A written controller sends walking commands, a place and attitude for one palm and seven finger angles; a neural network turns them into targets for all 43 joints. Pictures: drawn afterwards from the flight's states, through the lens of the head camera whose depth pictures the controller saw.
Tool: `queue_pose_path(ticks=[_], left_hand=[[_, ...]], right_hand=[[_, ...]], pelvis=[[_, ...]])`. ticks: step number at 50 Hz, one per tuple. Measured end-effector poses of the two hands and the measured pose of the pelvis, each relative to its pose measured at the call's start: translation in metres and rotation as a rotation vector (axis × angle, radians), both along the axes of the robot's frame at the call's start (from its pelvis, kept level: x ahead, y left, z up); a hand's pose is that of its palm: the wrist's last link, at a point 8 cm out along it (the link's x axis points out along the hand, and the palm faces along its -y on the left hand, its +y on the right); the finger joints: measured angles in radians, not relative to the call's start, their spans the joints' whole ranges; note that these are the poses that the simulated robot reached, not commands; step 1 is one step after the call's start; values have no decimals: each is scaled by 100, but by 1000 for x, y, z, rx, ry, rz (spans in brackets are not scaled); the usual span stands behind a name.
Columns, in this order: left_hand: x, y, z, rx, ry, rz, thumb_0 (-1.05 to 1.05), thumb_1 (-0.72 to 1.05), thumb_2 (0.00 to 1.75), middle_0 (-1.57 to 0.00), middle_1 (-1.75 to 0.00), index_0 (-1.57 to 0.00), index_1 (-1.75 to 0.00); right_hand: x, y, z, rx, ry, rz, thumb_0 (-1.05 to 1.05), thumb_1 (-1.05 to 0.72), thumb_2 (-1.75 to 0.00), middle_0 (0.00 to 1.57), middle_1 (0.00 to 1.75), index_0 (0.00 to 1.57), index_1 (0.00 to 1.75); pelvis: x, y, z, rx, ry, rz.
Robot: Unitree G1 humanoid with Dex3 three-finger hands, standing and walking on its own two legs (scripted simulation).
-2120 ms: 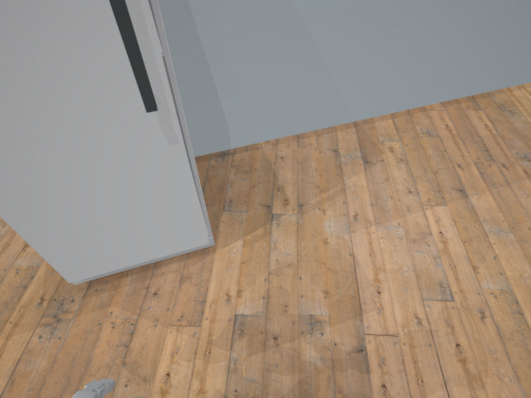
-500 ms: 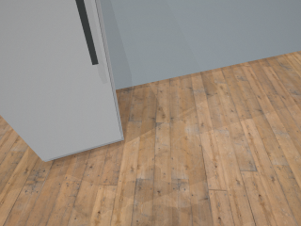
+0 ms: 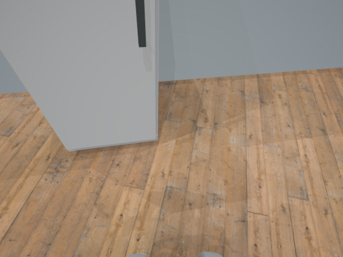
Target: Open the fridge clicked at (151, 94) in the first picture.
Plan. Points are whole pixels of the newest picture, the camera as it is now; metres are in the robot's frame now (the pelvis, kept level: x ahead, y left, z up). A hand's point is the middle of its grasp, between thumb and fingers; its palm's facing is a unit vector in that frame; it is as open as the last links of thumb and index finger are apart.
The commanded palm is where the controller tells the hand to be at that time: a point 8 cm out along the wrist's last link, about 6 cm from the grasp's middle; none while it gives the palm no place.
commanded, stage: turn to face it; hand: right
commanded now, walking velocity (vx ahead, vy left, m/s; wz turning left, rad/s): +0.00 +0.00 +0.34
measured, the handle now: out of the picture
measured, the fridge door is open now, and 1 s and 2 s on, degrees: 0 0 0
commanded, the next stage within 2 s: take the last steps up to it in 0.34 s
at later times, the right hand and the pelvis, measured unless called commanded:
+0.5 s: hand out of the picture +0.06 -0.26 -0.16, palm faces -0.08 +0.98 -0.20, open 7.3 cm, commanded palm none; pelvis -0.02 -0.06 +0.02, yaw +9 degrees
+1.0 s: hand (204, 228) +0.22 -0.09 -0.16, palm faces -0.32 +0.94 -0.14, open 7.3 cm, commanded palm none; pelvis +0.04 +0.03 +0.00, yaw +15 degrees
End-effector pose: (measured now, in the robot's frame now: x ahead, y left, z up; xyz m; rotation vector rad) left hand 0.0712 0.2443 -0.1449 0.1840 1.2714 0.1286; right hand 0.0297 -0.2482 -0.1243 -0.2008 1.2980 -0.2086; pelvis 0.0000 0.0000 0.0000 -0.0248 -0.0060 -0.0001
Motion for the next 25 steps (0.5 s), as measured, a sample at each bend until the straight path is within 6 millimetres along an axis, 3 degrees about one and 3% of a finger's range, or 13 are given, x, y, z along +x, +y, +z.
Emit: queue_pose_path(ticks=[5,10,18,25], left_hand=[[-11,1,12,3,0,36,0,91,90,-20,-30,-20,-30],[-20,-2,22,25,-13,69,0,91,90,-20,-30,-20,-30],[-35,-28,34,77,-78,116,0,91,90,-19,-30,-20,-30],[-79,-63,43,84,-39,168,0,91,90,-20,-30,-20,-30]], right_hand=[[-7,12,7,27,25,9,0,-91,-90,20,30,20,30],[-6,7,7,41,23,30,1,-91,-90,21,30,21,30],[6,-31,-10,60,-3,74,1,-91,-90,20,30,20,30],[30,-60,-9,65,-29,133,1,-91,-90,20,30,20,30]], pelvis=[[-4,-1,12,2,18,30],[-8,-8,15,7,29,62],[-17,-40,9,40,38,117],[-22,-60,16,46,17,164]])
